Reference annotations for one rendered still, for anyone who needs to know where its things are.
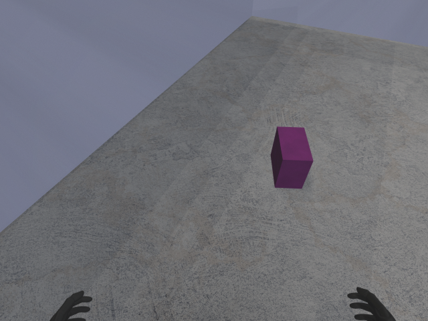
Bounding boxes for carton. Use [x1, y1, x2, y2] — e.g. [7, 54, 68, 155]
[271, 126, 313, 189]

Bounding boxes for right robot hand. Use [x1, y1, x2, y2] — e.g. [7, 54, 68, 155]
[347, 287, 396, 321]

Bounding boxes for left robot hand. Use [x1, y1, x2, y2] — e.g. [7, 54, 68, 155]
[50, 291, 92, 321]

